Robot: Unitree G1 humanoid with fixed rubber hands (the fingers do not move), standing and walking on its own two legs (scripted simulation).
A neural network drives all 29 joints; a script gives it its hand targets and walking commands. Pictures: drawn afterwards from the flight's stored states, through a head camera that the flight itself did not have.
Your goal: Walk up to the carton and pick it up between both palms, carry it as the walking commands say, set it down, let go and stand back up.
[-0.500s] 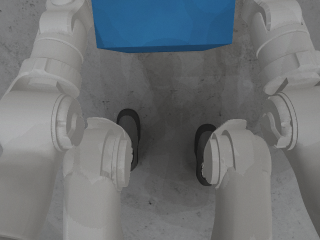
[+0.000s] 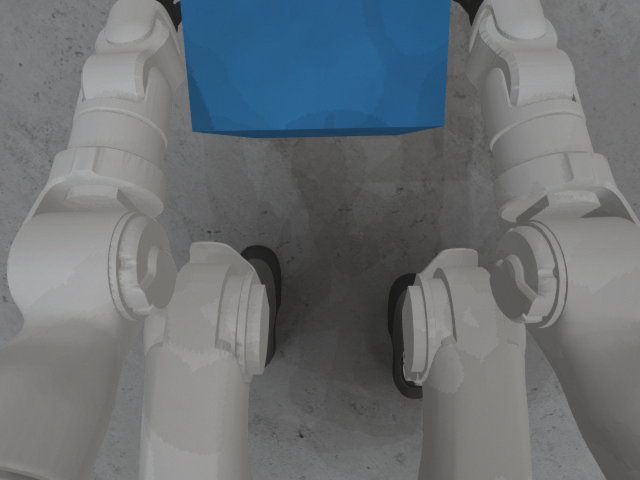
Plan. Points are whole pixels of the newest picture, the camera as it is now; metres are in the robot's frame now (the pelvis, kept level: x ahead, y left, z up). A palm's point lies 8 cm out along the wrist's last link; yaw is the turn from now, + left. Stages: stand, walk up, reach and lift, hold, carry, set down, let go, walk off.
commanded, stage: reach and lift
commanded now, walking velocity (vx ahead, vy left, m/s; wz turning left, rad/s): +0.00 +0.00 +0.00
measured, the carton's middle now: (320, 38) +0.53 +0.04 -0.24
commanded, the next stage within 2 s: none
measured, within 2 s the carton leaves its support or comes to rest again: leaves its support in 0.14 s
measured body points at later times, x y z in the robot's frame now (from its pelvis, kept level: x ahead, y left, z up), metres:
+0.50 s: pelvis -0.01 +0.00 +0.02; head +0.34 +0.01 +0.30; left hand +0.54 +0.18 -0.12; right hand +0.57 -0.12 -0.11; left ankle +0.12 +0.14 -0.33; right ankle +0.08 -0.12 -0.33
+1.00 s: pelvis +0.00 +0.00 +0.07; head +0.34 +0.01 +0.36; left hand +0.53 +0.18 -0.06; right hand +0.56 -0.12 -0.05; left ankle +0.12 +0.14 -0.33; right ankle +0.08 -0.12 -0.33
